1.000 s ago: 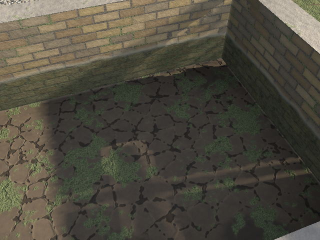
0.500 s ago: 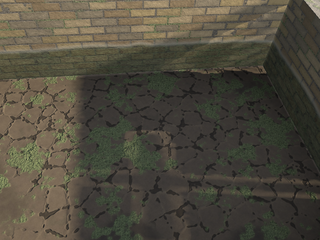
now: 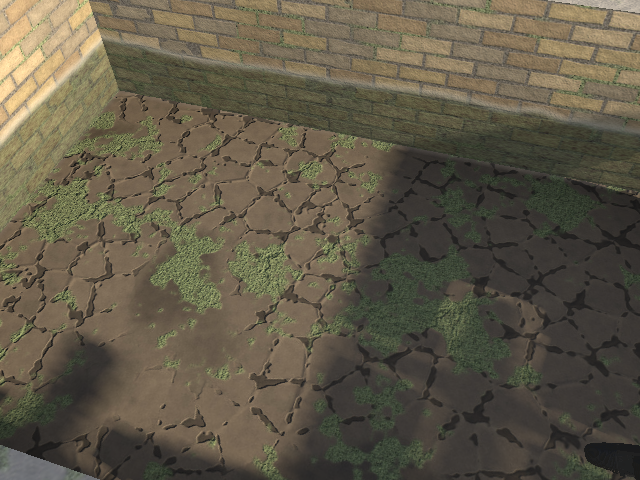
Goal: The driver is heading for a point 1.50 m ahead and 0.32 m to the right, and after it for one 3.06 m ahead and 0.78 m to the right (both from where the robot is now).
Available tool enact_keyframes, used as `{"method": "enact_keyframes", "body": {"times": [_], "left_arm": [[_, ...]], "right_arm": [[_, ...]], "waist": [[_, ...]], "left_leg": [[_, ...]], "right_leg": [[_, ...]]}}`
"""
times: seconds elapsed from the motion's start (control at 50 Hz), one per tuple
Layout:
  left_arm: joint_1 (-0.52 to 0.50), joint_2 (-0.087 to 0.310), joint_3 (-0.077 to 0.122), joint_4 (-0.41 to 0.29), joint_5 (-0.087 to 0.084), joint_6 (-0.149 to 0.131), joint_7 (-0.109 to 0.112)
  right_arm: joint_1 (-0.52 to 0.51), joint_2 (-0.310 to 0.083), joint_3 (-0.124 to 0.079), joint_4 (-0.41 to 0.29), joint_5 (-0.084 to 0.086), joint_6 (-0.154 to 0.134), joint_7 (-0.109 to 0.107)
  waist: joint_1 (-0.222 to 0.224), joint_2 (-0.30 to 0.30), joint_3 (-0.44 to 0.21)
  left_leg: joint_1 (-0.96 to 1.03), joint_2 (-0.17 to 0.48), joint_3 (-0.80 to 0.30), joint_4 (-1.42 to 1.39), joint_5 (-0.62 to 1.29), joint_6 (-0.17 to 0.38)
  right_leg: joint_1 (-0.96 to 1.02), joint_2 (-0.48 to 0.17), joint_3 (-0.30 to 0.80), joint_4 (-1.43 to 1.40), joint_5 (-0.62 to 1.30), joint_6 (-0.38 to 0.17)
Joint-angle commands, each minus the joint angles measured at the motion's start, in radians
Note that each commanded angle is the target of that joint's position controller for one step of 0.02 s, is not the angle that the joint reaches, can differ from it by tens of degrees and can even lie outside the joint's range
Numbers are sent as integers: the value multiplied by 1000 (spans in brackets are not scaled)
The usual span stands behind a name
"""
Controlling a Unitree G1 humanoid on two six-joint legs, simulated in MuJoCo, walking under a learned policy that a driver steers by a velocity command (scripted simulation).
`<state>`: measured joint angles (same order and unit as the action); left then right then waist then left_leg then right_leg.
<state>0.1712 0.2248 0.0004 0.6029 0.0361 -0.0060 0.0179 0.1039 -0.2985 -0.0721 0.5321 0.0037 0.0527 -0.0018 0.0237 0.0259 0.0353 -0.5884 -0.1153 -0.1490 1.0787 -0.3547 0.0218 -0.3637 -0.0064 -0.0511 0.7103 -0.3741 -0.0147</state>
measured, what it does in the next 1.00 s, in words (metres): steps to the left: left foot, then right foot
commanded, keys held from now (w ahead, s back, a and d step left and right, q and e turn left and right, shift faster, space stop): w+shift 0.40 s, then w+e+shift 0.60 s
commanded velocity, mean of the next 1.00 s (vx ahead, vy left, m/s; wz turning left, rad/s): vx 0.97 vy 0.00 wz -0.21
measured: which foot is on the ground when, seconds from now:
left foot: up 0.00-0.16, down 0.18-1.00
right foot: down 0.00-0.24, up 0.26-0.48, down 0.50-1.00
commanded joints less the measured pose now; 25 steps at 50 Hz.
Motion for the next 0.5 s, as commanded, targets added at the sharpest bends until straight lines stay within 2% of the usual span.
{"method": "enact_keyframes", "body": {"times": [0.02,0.04,0.08,0.1,0.12,0.16,0.18,0.2,0.22,0.24,0.26,0.28,0.3,0.32,0.34,0.36,0.4,0.42,0.44,0.46,0.5], "left_arm": [[-9,98,24,-44,12,-27,-13],[-10,101,24,-39,11,-33,-18],[-28,123,29,-38,1,-40,-20],[-20,138,26,-28,-3,-48,-20],[-18,149,22,-30,-12,-48,-16],[-14,165,28,-27,-26,-39,-9],[7,158,29,-26,-29,-26,-6],[35,155,30,-26,-28,-13,-3],[81,125,22,-46,-18,-8,-8],[48,127,27,-54,-12,0,-1],[-65,129,40,-98,-24,7,3],[-94,125,46,-101,-26,10,6],[-83,91,36,-103,-32,10,7],[-57,64,27,-97,-31,13,11],[-39,53,23,-93,-25,11,16],[-20,51,24,-81,-18,14,18],[-16,53,23,-79,-16,20,22],[-21,54,20,-78,-23,19,23],[-39,54,17,-79,-21,18,15],[-45,45,14,-72,-23,25,8],[-34,13,5,-57,-28,31,-6]], "right_arm": [[-98,-4,18,-105,-15,-8,-5],[-110,7,28,-107,-17,-6,-8],[-137,4,37,-110,-16,-11,-8],[-168,7,43,-119,-15,-17,7],[-173,6,50,-111,-14,-19,11],[-137,10,54,-93,-16,-22,22],[-114,14,58,-79,-18,-21,27],[-44,4,56,-52,-24,-21,27],[-4,-47,38,-30,-14,-28,22],[43,-76,25,-26,19,-18,15],[59,-87,33,-20,26,-14,12],[12,-67,39,-32,19,-14,4],[-51,-40,48,-42,8,-17,-8],[-108,-12,60,-52,1,-20,-14],[-153,-3,63,-63,0,-23,-19],[-168,6,68,-69,-6,-29,-19],[-191,19,73,-71,-9,-41,-19],[-194,16,70,-70,-13,-45,-19],[-174,4,64,-59,-7,-44,-24],[-167,5,65,-54,-13,-44,-25],[-191,4,61,-53,2,-33,-29]], "waist": [[2,-167,-108],[-4,-153,-117],[-12,-145,-121],[-5,-158,-126],[-2,-169,-135],[-19,-142,-145],[-16,-111,-137],[-26,-57,-154],[-30,86,-245],[-99,207,-294],[-133,268,-231],[-109,168,-188],[-68,149,-169],[-29,137,-159],[-6,137,-171],[0,127,-197],[10,92,-231],[5,80,-242],[-20,84,-263],[-29,79,-254],[-8,43,-213]], "left_leg": [[-179,66,-16,47,64,-21],[-154,76,-17,10,97,-22],[-71,99,34,-93,146,-19],[-19,104,85,-112,122,-12],[69,112,104,-177,101,-6],[233,108,190,-305,110,14],[311,95,216,-355,133,30],[412,86,197,-362,241,50],[591,125,104,-325,426,98],[557,208,-82,-414,419,176],[513,291,-245,-522,410,234],[432,313,-256,-519,442,241],[348,313,-223,-512,485,231],[260,293,-190,-517,460,210],[207,283,-181,-523,457,198],[181,279,-182,-528,481,201],[167,274,-172,-531,492,192],[185,283,-151,-541,474,178],[198,298,-159,-559,452,166],[184,306,-141,-581,377,155],[101,287,-83,-580,227,99]], "right_leg": [[173,-253,282,-199,411,-75],[149,-251,255,-190,414,-82],[82,-246,189,-187,374,-81],[53,-255,182,-201,377,-91],[37,-248,151,-222,435,-95],[22,-234,101,-205,378,-86],[8,-220,75,-182,361,-77],[-13,-177,24,-74,403,-59],[-110,-89,-75,93,405,3],[-166,1,-117,304,127,48],[-309,47,-44,471,-211,59],[-336,32,39,540,-209,72],[-313,19,60,537,-181,77],[-257,10,66,512,-157,80],[-207,14,68,497,-136,81],[-159,25,62,504,-123,80],[-93,14,66,423,-101,82],[-58,7,69,331,-91,74],[7,19,60,276,-67,61],[67,24,52,216,-39,40],[245,29,11,15,109,-9]]}}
